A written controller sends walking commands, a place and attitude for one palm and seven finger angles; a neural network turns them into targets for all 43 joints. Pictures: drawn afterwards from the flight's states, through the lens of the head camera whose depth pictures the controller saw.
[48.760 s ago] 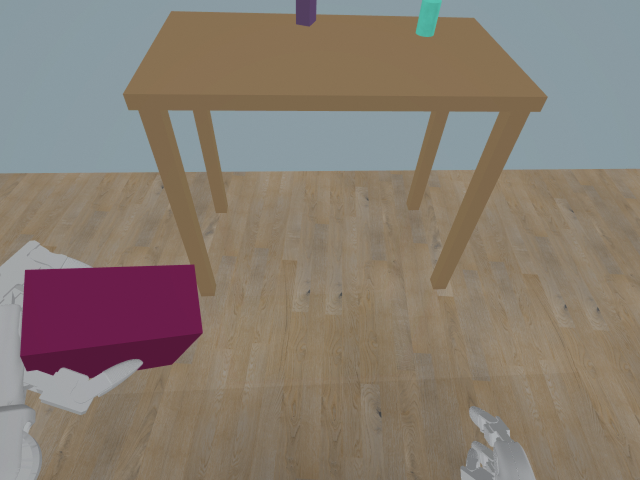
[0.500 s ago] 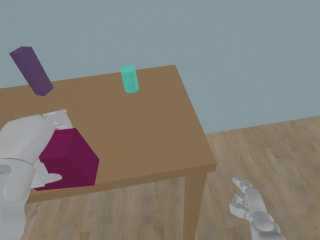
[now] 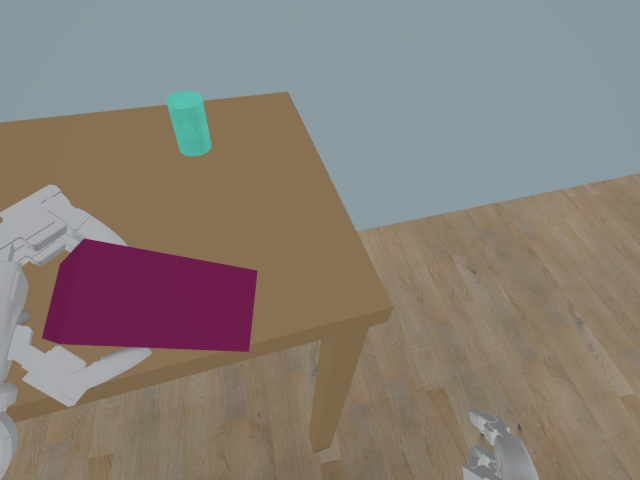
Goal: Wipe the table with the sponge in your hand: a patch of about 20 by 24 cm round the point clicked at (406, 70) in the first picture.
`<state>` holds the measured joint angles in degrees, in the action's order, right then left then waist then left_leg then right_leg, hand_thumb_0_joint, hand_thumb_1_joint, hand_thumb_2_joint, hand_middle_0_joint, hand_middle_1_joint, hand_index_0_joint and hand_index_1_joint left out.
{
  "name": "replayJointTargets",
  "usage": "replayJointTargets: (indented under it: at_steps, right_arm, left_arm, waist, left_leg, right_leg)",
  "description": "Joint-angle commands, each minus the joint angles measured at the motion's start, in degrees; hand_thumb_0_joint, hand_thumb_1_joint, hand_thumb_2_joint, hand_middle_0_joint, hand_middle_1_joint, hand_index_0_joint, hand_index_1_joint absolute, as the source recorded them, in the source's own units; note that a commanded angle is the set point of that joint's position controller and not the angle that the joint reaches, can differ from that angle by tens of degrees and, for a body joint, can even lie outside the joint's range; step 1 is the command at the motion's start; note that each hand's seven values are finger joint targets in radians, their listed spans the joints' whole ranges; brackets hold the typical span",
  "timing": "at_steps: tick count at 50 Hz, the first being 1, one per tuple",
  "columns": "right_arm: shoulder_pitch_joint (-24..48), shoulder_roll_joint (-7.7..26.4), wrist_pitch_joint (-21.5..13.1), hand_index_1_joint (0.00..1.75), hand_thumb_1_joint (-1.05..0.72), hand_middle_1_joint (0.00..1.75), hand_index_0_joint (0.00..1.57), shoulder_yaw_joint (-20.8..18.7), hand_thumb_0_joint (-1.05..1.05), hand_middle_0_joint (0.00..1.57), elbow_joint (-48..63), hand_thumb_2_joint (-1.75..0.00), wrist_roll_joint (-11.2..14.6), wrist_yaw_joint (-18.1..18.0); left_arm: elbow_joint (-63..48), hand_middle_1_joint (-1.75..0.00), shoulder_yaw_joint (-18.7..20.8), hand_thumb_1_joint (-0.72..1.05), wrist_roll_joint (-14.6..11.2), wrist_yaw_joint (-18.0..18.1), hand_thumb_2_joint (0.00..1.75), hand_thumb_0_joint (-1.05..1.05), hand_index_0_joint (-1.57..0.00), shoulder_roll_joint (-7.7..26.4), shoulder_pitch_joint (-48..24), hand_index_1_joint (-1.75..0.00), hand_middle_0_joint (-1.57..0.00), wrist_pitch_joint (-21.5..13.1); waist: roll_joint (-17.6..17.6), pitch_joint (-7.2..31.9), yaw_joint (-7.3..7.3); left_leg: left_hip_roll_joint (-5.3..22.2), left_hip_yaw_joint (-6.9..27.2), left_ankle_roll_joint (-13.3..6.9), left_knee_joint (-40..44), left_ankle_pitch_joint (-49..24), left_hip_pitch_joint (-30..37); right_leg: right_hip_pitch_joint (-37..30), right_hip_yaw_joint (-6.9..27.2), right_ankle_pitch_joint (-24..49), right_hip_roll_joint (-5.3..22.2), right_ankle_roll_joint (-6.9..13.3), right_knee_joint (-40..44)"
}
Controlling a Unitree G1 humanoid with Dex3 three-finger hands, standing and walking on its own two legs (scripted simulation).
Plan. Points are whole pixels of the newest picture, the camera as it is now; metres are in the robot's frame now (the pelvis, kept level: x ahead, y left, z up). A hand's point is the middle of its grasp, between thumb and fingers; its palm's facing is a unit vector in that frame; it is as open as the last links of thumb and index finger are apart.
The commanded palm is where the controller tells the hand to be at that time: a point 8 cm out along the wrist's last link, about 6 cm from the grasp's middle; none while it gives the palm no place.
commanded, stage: step back with the hand held close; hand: left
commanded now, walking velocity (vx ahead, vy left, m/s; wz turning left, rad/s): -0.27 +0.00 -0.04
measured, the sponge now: (173, 307) +0.23 +0.15 +0.17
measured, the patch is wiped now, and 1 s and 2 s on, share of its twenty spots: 1.00 1.00 1.00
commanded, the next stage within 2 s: stop stepping back and stand still in 1.04 s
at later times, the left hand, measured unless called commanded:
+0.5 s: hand out of the picture +0.13 +0.28 +0.25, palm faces +0.48 -0.78 -0.40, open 10.5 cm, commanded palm +0.08 +0.32 +0.27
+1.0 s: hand out of the picture +0.01 +0.31 +0.26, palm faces +0.45 -0.83 -0.34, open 10.5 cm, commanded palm -0.05 +0.35 +0.27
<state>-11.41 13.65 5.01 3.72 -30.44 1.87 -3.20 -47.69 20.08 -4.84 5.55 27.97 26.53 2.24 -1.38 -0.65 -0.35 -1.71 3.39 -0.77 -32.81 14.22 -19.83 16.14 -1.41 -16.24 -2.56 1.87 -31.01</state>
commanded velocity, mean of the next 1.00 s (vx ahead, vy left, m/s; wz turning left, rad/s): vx -0.34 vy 0.00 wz -0.03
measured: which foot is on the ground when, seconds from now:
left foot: down 0.00-0.72, up 0.74-0.80, down 0.82-1.00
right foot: down 0.00-0.38, up 0.40-0.62, down 0.64-0.86, up 0.88-1.00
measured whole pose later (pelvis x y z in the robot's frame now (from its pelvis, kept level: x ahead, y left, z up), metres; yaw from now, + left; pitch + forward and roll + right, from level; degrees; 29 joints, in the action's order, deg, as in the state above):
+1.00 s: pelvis -0.22 +0.07 +0.00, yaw -2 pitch +0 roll -5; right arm -10.5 12.1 0.7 -0.9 -35.0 0.5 -3.7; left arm -36.8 29.0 -5.3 7.3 30.5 13.5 -9.5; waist 1.1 0.3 -0.7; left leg 0.3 1.3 -2.9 -23.4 -3.2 -27.9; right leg 19.0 0.5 -30.0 -6.5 1.5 -49.0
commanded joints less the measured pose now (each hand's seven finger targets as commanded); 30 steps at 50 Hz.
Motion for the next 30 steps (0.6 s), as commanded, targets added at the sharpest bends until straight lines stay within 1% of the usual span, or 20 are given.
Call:
replayJointTargets:
  at_steps: [1, 4, 6, 7, 9, 11, 12, 13, 14, 15, 16, 17, 18, 19, 21, 22, 24, 25, 28, 30]
  right_arm:
    - [5.92, 6.41, -2.14, 0.3, -0.9, 0.3, 0.2, -4.48, 0.0, 0.2, 6.33, -0.9, -0.91, -0.34]
    - [4.5, 7.33, -2.41, 0.3, -0.9, 0.3, 0.2, -6.01, 0.0, 0.2, 5.03, -0.9, -0.29, -0.72]
    - [4.32, 7.49, -2.48, 0.3, -0.9, 0.3, 0.2, -6.47, 0.0, 0.2, 4.8, -0.9, 0.33, -0.96]
    - [4.76, 7.52, -2.48, 0.3, -0.9, 0.3, 0.2, -6.57, 0.0, 0.2, 4.24, -0.9, 0.51, -0.96]
    - [5.55, 7.06, -2.49, 0.3, -0.9, 0.3, 0.2, -6.25, 0.0, 0.2, 4.71, -0.9, 0.9, -0.97]
    - [6.53, 6.57, -3.13, 0.3, -0.9, 0.3, 0.2, -5.82, 0.0, 0.2, 4.96, -0.9, 0.94, -1.03]
    - [7.03, 6.94, -3.21, 0.3, -0.9, 0.3, 0.2, -5.93, 0.0, 0.2, 5.35, -0.9, 0.76, -1.13]
    - [7.56, 6.08, -3.44, 0.3, -0.9, 0.3, 0.2, -5.25, 0.0, 0.2, 5.69, -0.9, 0.51, -1.14]
    - [8.09, 5.97, -3.77, 0.3, -0.9, 0.3, 0.2, -4.95, 0.0, 0.2, 6.09, -0.9, 0.23, -1.24]
    - [8.39, 6.21, -4.16, 0.3, -0.9, 0.3, 0.2, -4.59, 0.0, 0.2, 6.24, -0.9, -0.07, -1.29]
    - [8.65, 6.37, -4.57, 0.3, -0.9, 0.3, 0.2, -4.3, 0.0, 0.2, 6.89, -0.9, -0.46, -1.58]
    - [9.22, 8.01, -4.81, 0.3, -0.9, 0.3, 0.2, -4.98, 0.0, 0.2, 7.94, -0.9, -0.8, -2.13]
    - [8.67, 6.97, -5.18, 0.3, -0.9, 0.3, 0.2, -4.34, 0.0, 0.2, 8.04, -0.9, -1.14, -2.07]
    - [7.92, 7.39, -6.0, 0.3, -0.9, 0.3, 0.2, -4.73, 0.0, 0.2, 8.34, -0.9, -1.68, -2.11]
    - [5.18, 6.39, -7.63, 0.3, -0.9, 0.3, 0.2, -5.29, 0.0, 0.2, 6.86, -0.9, -2.26, -1.47]
    - [4.57, 6.1, -8.07, 0.3, -0.9, 0.3, 0.2, -5.63, 0.0, 0.2, 6.29, -0.9, -1.81, -1.4]
    - [3.48, 5.33, -8.84, 0.3, -0.9, 0.3, 0.2, -5.75, 0.0, 0.2, 3.91, -0.9, -1.58, -0.83]
    - [3.46, 5.07, -8.98, 0.3, -0.9, 0.3, 0.2, -5.8, 0.0, 0.2, 2.97, -0.9, -1.29, -0.62]
    - [4.73, 5.25, -9.14, 0.3, -0.9, 0.3, 0.2, -4.99, 0.0, 0.2, 2.77, -0.9, -1.24, -0.35]
    - [5.7, 5.68, -8.6, 0.3, -0.9, 0.3, 0.2, -4.75, 0.0, 0.2, 2.17, -0.9, -1.46, -0.32]
  left_arm:
    - [-10.86, -1.6, 17.02, 0.1, -0.46, 5.03, 1.3, 0.0, -1.2, 13.37, -6.97, -1.6, -1.2, -8.49]
    - [-0.55, -1.6, 17.69, 0.1, -1.06, 4.46, 1.3, 0.0, -1.2, 12.48, -8.21, -1.6, -1.2, -9.51]
    - [5.41, -1.6, 17.58, 0.1, -1.36, 3.91, 1.3, 0.0, -1.2, 12.1, -7.55, -1.6, -1.2, -9.71]
    - [9.32, -1.6, 16.06, 0.1, -1.62, 3.63, 1.3, 0.0, -1.2, 10.26, -5.27, -1.6, -1.2, -9.31]
    - [8.49, -1.6, 14.72, 0.1, -1.58, 3.16, 1.3, 0.0, -1.2, 10.23, -6.41, -1.6, -1.2, -9.58]
    - [5.58, -1.6, 13.24, 0.1, -1.48, 2.81, 1.3, 0.0, -1.2, 9.89, -6.05, -1.6, -1.2, -10.3]
    - [2.69, -1.6, 13.8, 0.1, -1.19, 2.98, 1.3, 0.0, -1.2, 11.34, -6.65, -1.6, -1.2, -10.68]
    - [0.53, -1.6, 12.53, 0.1, -1.13, 2.83, 1.3, 0.0, -1.2, 10.2, -6.28, -1.6, -1.2, -11.0]
    - [-2.03, -1.6, 13.0, 0.1, -0.77, 2.93, 1.3, 0.0, -1.2, 11.04, -6.41, -1.6, -1.2, -11.33]
    - [-4.36, -1.6, 13.4, 0.1, -0.64, 3.12, 1.3, 0.0, -1.2, 11.49, -6.94, -1.6, -1.2, -11.64]
    - [-6.88, -1.6, 14.28, 0.1, -0.46, 3.47, 1.3, 0.0, -1.2, 12.19, -7.47, -1.6, -1.2, -12.08]
    - [-10.42, -1.6, 16.94, 0.1, 0.13, 4.12, 1.3, 0.0, -1.2, 15.3, -9.51, -1.6, -1.2, -12.69]
    - [-13.28, -1.6, 16.11, 0.1, 0.4, 4.4, 1.3, 0.0, -1.2, 13.19, -9.81, -1.6, -1.2, -13.69]
    - [-13.98, -1.6, 16.89, 0.1, 0.99, 4.59, 1.3, 0.0, -1.2, 13.04, -10.54, -1.6, -1.2, -14.25]
    - [-11.54, -1.6, 16.27, 0.1, 1.9, 4.85, 1.3, 0.0, -1.2, 11.59, -14.25, -1.6, -1.2, -14.14]
    - [-10.48, -1.6, 16.52, 0.1, 1.53, 4.98, 1.3, 0.0, -1.2, 11.7, -15.21, -1.6, -1.2, -14.11]
    - [-3.92, -1.6, 14.89, 0.1, 0.76, 4.91, 1.3, 0.0, -1.2, 9.09, -14.84, -1.6, -1.2, -13.42]
    - [-0.84, -1.6, 13.93, 0.1, 0.49, 4.68, 1.3, 0.0, -1.2, 7.65, -14.85, -1.6, -1.2, -13.23]
    - [5.01, -1.6, 8.69, 0.1, -0.14, 3.25, 1.3, 0.0, -1.2, 3.82, -16.19, -1.6, -1.2, -12.82]
    - [6.13, -1.6, 6.98, 0.1, -0.02, 2.22, 1.3, 0.0, -1.2, 4.11, -19.49, -1.6, -1.2, -13.48]
  waist:
    - [14.53, 16.42, 1.2]
    - [4.65, 16.72, -0.35]
    - [-1.74, 15.64, -0.94]
    - [-2.06, 14.58, -1.26]
    - [-6.2, 10.78, -1.35]
    - [-7.45, 8.29, -0.98]
    - [-5.64, 8.16, -0.77]
    - [-5.35, 7.09, -0.77]
    - [-5.12, 6.41, -0.55]
    - [-2.3, 5.6, -0.56]
    - [0.99, 5.2, -0.23]
    - [9.96, 5.05, 0.77]
    - [17.21, 7.99, 1.15]
    - [21.81, 9.77, 1.22]
    - [21.42, 11.28, 0.82]
    - [19.35, 12.11, 0.84]
    - [13.46, 13.02, 0.63]
    - [12.69, 13.4, 0.46]
    - [13.66, 11.81, 0.19]
    - [10.51, 11.99, 0.42]
  left_leg:
    - [11.21, 9.69, -1.23, 3.8, -32.65, 2.87]
    - [10.3, 8.2, -0.33, 0.61, -26.4, 4.8]
    - [8.47, 6.04, 0.19, -3.01, -18.73, 4.13]
    - [7.58, 5.21, 0.4, -4.04, -16.29, 4.52]
    - [5.88, 2.93, 0.66, -7.54, -4.98, 3.28]
    - [4.94, 1.31, 0.47, -12.9, 2.81, 2.85]
    - [5.0, 1.2, 0.41, -13.55, 3.55, 2.82]
    - [5.36, 1.06, 0.24, -13.28, 4.13, 2.33]
    - [5.67, 0.96, 0.09, -10.75, 3.96, 1.94]
    - [6.49, 1.89, -0.31, -4.81, 3.16, 0.82]
    - [7.37, 4.33, -1.03, 1.61, 1.7, -1.24]
    - [8.97, 8.05, -1.84, 7.41, 1.49, -3.69]
    - [11.14, 12.1, -2.93, 13.5, 2.53, -7.71]
    - [14.42, 15.25, -4.52, 18.5, 5.44, -13.82]
    - [16.7, 15.5, -6.22, 21.52, 9.07, -16.26]
    - [16.55, 14.99, -6.09, 20.06, 6.72, -12.49]
    - [15.12, 11.66, -5.2, 15.73, -2.65, -1.59]
    - [14.35, 10.57, -4.56, 14.66, -5.2, 3.41]
    - [13.64, 10.89, -3.18, 13.7, -15.02, 8.76]
    - [13.3, 9.54, -1.67, 8.43, -21.63, 10.84]
  right_leg:
    - [-8.21, 5.06, 13.04, 5.53, -0.22, -0.81]
    - [-6.02, 6.15, 18.69, 7.42, 0.19, 1.5]
    - [-3.63, 8.21, 22.59, 10.71, 0.69, 4.17]
    - [-1.93, 8.82, 23.38, 12.27, 1.32, 4.94]
    - [3.75, 10.25, 15.36, 14.96, 1.75, 8.46]
    - [9.27, 11.47, 6.3, 17.26, 2.61, 11.91]
    - [10.29, 11.89, 4.3, 18.01, 3.35, 12.23]
    - [11.46, 11.21, 2.65, 17.79, 3.19, 12.09]
    - [11.62, 10.44, 2.02, 17.04, 2.85, 11.69]
    - [10.63, 9.2, 1.5, 15.65, 2.31, 10.43]
    - [8.89, 6.98, 1.33, 12.3, 1.11, 7.48]
    - [6.36, 5.07, 2.14, 8.56, 0.05, 3.03]
    - [0.35, 1.96, 1.69, 3.8, -1.08, -4.05]
    - [-6.34, 0.62, -1.11, 0.68, -2.15, -12.42]
    - [-8.21, 2.0, -7.0, 0.22, -2.57, -24.0]
    - [-5.34, 2.09, -8.89, 0.07, -2.49, -24.46]
    - [0.07, 1.69, -11.92, 0.06, -2.2, -16.08]
    - [1.97, 1.2, -12.0, -0.25, -2.21, -10.67]
    - [1.82, 2.02, -6.39, -0.67, -1.66, 2.32]
    - [1.09, 4.59, 2.26, 1.78, -0.42, 11.64]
